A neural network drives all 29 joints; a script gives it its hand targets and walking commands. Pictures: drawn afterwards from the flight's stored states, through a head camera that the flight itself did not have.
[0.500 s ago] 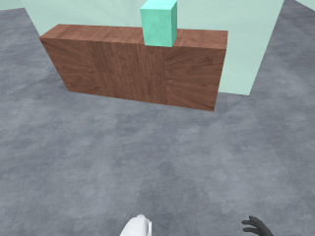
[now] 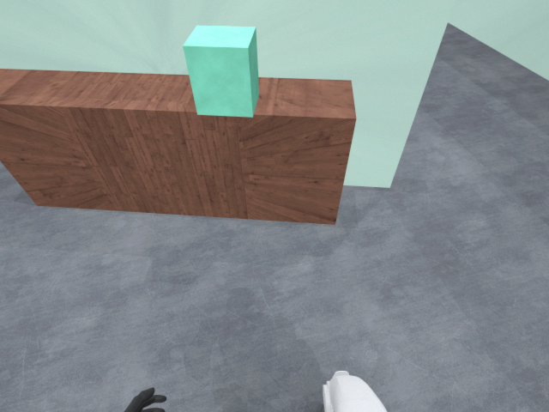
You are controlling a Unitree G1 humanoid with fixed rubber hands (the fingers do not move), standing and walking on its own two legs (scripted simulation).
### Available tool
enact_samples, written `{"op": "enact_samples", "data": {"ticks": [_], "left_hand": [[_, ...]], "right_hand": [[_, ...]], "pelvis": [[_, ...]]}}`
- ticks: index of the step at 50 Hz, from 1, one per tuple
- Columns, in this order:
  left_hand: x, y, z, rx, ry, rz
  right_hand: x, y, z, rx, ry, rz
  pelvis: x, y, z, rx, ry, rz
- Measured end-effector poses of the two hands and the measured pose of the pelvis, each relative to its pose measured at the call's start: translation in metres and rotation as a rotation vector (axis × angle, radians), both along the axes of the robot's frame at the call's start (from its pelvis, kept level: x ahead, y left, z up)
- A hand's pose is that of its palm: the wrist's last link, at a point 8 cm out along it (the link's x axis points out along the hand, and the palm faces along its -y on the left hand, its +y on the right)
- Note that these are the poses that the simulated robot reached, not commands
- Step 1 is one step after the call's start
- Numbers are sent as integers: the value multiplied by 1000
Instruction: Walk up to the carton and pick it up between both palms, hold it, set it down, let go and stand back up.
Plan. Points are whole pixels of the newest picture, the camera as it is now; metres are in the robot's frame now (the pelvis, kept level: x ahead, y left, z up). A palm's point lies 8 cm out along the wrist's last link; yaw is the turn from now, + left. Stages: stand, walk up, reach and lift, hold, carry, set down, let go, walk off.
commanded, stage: walk up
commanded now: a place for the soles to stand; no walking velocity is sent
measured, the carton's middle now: (225, 72) +1.17 +0.12 -0.06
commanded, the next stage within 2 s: none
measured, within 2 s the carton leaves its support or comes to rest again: neither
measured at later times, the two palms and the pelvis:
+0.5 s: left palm (143, 396) +0.18 +0.22 -0.10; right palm (411, 280) +0.35 -0.27 -0.12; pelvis +0.23 -0.03 +0.00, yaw +2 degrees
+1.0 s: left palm (155, 226) +0.53 +0.26 -0.10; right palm (391, 270) +0.38 -0.24 -0.12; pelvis +0.42 +0.02 +0.00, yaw +2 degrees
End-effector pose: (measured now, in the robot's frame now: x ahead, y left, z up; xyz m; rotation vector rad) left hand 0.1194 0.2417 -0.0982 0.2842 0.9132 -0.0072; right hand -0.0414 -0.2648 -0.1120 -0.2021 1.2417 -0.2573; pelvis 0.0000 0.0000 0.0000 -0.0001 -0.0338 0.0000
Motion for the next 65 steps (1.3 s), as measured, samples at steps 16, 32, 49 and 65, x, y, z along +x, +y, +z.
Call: {"op": "enact_samples", "data": {"ticks": [16, 32, 49, 65], "left_hand": [[111, -39, -5, 72, 40, 162], [104, 9, -41, 34, 374, 310], [394, 24, -6, 3, 44, 53], [448, 6, -3, 71, 123, 235]], "right_hand": [[208, -39, -37, 82, -17, 151], [495, 50, -9, 88, -322, 364], [421, 27, -4, 15, 23, 35], [597, 10, -28, 91, 4, 190]], "pelvis": [[158, -48, -15, 28, -18, 17], [299, 2, -24, -16, -11, 68], [413, 23, 0, -6, 2, 39], [534, -3, -4, 28, -15, 43]]}}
